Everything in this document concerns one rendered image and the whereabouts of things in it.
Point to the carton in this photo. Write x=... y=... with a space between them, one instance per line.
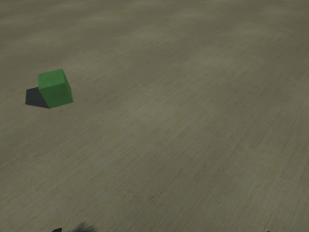
x=55 y=88

